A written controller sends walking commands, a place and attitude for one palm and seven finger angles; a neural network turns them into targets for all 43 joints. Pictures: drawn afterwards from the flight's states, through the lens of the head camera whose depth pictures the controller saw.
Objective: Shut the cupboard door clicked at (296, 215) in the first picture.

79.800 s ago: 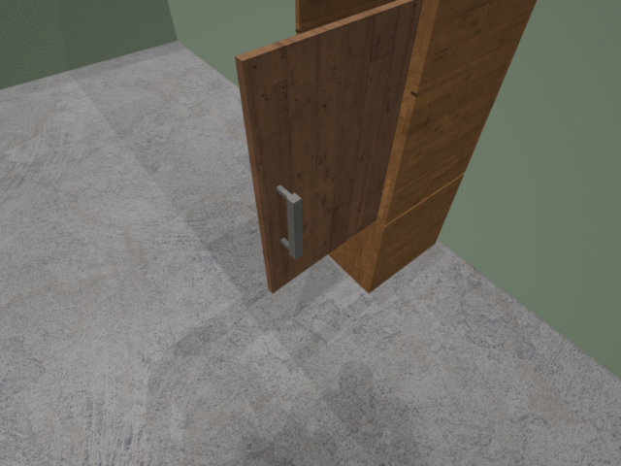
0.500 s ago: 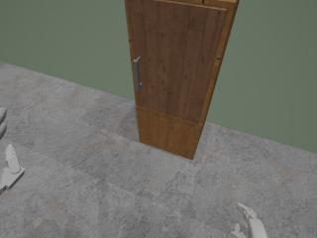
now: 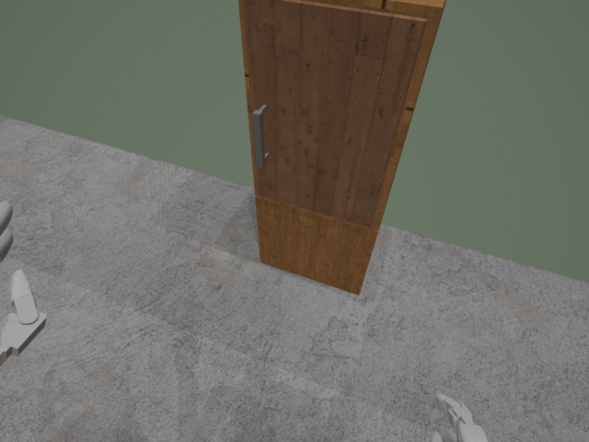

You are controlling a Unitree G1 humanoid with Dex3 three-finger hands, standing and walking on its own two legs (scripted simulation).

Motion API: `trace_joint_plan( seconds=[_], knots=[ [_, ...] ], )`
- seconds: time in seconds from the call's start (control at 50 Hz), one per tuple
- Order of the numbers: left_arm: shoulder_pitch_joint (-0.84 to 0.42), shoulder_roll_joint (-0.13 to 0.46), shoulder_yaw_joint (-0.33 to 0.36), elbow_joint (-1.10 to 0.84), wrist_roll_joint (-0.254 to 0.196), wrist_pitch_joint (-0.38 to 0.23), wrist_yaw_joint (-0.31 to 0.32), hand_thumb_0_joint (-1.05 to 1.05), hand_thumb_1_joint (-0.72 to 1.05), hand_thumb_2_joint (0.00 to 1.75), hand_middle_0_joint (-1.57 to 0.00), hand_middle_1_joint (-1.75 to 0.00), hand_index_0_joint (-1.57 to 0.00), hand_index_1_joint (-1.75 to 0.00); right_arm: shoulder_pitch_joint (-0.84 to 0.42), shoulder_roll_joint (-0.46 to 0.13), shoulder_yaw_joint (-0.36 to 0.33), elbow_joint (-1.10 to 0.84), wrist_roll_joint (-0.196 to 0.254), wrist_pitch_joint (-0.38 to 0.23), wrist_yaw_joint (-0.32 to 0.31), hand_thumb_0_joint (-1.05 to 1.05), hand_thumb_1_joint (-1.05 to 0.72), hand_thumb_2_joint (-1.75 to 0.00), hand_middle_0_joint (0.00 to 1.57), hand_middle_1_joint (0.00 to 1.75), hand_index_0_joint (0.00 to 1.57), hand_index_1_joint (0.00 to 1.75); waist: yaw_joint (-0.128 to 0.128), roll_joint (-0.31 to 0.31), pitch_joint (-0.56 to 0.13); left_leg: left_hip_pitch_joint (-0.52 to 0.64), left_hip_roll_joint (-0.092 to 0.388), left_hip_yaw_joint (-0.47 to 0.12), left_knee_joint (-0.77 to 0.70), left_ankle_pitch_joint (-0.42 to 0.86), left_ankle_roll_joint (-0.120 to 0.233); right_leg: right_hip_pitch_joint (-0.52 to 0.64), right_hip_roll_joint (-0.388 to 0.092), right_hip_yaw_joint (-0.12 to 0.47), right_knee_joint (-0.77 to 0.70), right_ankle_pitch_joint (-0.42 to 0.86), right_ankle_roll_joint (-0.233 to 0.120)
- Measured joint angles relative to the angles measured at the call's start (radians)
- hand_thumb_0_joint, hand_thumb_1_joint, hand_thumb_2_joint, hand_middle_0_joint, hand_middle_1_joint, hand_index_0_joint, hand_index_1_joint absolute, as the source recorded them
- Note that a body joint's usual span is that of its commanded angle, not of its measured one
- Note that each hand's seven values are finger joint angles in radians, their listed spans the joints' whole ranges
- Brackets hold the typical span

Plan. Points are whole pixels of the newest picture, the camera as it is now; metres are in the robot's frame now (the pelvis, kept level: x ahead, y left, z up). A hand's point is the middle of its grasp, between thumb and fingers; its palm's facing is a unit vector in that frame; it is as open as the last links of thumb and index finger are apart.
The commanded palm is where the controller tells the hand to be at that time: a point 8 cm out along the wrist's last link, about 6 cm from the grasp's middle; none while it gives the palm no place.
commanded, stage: stop stepping back and stand still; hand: left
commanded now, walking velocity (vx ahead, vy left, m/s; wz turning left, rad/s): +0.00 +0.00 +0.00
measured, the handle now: (262, 137) +0.88 +0.13 -0.09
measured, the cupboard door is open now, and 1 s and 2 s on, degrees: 0 0 0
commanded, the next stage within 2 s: let the arm hang, fingers relaxed in 0.08 s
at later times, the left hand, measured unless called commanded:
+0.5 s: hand out of the picture +0.02 +0.18 -0.17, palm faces +0.01 -0.98 -0.20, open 7.1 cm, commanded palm none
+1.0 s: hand out of the picture -0.03 +0.17 -0.17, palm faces +0.04 -0.98 -0.20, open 7.4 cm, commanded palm none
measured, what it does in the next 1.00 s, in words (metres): stands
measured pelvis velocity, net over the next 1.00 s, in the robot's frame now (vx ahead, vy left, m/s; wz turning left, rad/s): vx -0.01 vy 0.00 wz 0.00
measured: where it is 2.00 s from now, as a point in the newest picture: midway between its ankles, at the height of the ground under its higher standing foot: outside the picture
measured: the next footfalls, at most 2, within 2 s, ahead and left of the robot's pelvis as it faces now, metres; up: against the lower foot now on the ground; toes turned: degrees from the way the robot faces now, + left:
none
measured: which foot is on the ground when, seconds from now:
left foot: down 0.00-1.00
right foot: down 0.00-1.00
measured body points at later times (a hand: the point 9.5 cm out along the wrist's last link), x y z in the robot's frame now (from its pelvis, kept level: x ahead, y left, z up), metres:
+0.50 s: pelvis -0.02 +0.00 -0.01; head -0.01 +0.01 +0.44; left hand +0.02 +0.23 -0.16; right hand +0.05 -0.26 -0.14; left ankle +0.02 +0.12 -0.74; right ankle -0.03 -0.11 -0.74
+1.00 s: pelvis -0.01 +0.00 +0.00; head -0.02 -0.01 +0.45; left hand -0.03 +0.22 -0.16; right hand -0.03 -0.21 -0.17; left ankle +0.02 +0.12 -0.74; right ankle -0.03 -0.11 -0.74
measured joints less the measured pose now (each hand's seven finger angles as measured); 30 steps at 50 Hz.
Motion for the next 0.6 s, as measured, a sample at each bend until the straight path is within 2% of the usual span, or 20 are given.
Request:
trace_joint_plan(
  seconds=[0.18,0.2,0.22,0.28,0.34,0.4,0.46,0.48,0.54,0.6],
  knots=[
    [0.0,-0.005,0.0,0.013,0.001,-0.003,-0.002,0.02,0.89,0.9,-0.21,-0.3,-0.21,-0.3,-0.007,-0.003,-0.002,0.007,-0.002,-0.004,0.001,0.01,-0.9,-0.9,0.2,0.3,0.2,0.3,0.0,0.008,-0.007,-0.001,-0.004,0.0,-0.007,0.008,0.006,0.002,-0.003,-0.001,-0.013,0.012,0.005],
    [-0.025,0.002,-0.022,0.062,0.016,-0.018,-0.015,0.02,0.89,0.9,-0.21,-0.3,-0.21,-0.3,-0.012,-0.015,-0.007,0.026,0.002,-0.026,0.02,0.01,-0.9,-0.9,0.2,0.3,0.2,0.3,0.003,0.015,-0.01,-0.015,-0.006,-0.004,0.005,0.006,0.007,-0.009,-0.005,-0.006,0.0,0.009,0.006],
    [-0.073,0.007,-0.064,0.15,0.031,-0.008,-0.042,0.01,0.89,0.9,-0.21,-0.3,-0.2,-0.3,-0.025,-0.037,-0.013,0.055,0.002,-0.036,0.044,0.01,-0.9,-0.9,0.2,0.3,0.2,0.3,0.012,0.027,-0.013,-0.03,-0.009,-0.008,0.023,0.002,0.009,-0.024,-0.01,-0.01,0.022,0.0,0.007],
    [-0.215,-0.02,-0.208,0.505,0.058,0.095,-0.116,0.01,0.89,0.9,-0.2,-0.3,-0.2,-0.3,-0.083,-0.103,-0.017,0.135,-0.009,0.002,0.087,0.01,-0.9,-0.9,0.2,0.3,0.2,0.3,0.025,0.064,-0.018,-0.059,-0.023,-0.005,0.066,-0.01,0.021,-0.067,-0.028,-0.007,0.096,-0.03,0.013],
    [-0.285,-0.075,-0.321,0.849,0.071,0.174,-0.155,0.01,0.9,0.9,-0.2,-0.3,-0.19,-0.3,-0.125,-0.13,-0.018,0.183,-0.019,0.044,0.098,0.01,-0.9,-0.9,0.21,0.3,0.2,0.3,0.005,0.071,-0.001,-0.06,-0.03,0.006,0.082,-0.015,0.026,-0.085,-0.038,0.004,0.142,-0.047,0.017],
    [-0.29,-0.143,-0.391,1.098,0.075,0.209,-0.168,0.01,0.9,0.9,-0.2,-0.3,-0.19,-0.3,-0.12,-0.119,-0.019,0.214,-0.028,0.07,0.097,0.01,-0.91,-0.9,0.2,0.3,0.2,0.3,-0.016,0.037,0.024,-0.045,-0.031,0.013,0.073,-0.008,0.022,-0.083,-0.04,0.012,0.154,-0.051,0.012],
    [-0.267,-0.208,-0.421,1.273,0.073,0.216,-0.167,0.01,0.91,0.9,-0.2,-0.3,-0.2,-0.3,-0.083,-0.092,-0.016,0.265,-0.031,0.089,0.094,0.01,-0.91,-0.9,0.2,0.29,0.2,0.3,-0.022,-0.009,0.046,-0.03,-0.026,0.008,0.053,0.003,0.014,-0.066,-0.032,0.007,0.135,-0.043,0.005],
    [-0.261,-0.213,-0.398,1.312,0.069,0.211,-0.15,0.01,0.94,0.9,-0.2,-0.3,-0.2,-0.3,-0.065,-0.079,-0.017,0.287,-0.032,0.094,0.091,0.01,-0.91,-0.9,0.2,0.29,0.2,0.3,-0.018,-0.023,0.052,-0.028,-0.022,0.002,0.047,0.007,0.01,-0.06,-0.028,0.001,0.124,-0.038,0.001],
    [-0.241,-0.196,-0.383,1.407,0.07,0.199,-0.152,0.0,0.99,0.9,-0.21,-0.3,-0.2,-0.3,-0.014,-0.047,-0.018,0.356,-0.033,0.107,0.084,0.01,-0.91,-0.9,0.2,0.29,0.2,0.3,-0.003,-0.045,0.068,-0.02,-0.012,-0.013,0.029,0.019,0.002,-0.039,-0.014,-0.014,0.084,-0.019,-0.009],
    [-0.216,-0.19,-0.382,1.483,0.069,0.19,-0.158,0.0,0.98,0.9,-0.21,-0.3,-0.2,-0.3,0.026,-0.025,-0.022,0.415,-0.03,0.112,0.076,0.01,-0.91,-0.9,0.2,0.29,0.2,0.29,0.007,-0.038,0.077,-0.012,-0.006,-0.021,0.012,0.026,-0.002,-0.02,-0.006,-0.022,0.048,-0.002,-0.013]
  ],
)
